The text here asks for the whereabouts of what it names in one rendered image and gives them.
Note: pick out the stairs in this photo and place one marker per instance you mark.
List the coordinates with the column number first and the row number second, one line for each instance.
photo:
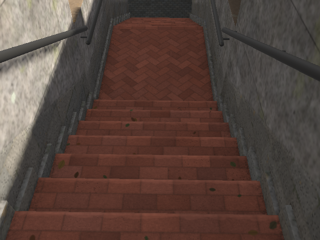
column 148, row 170
column 158, row 21

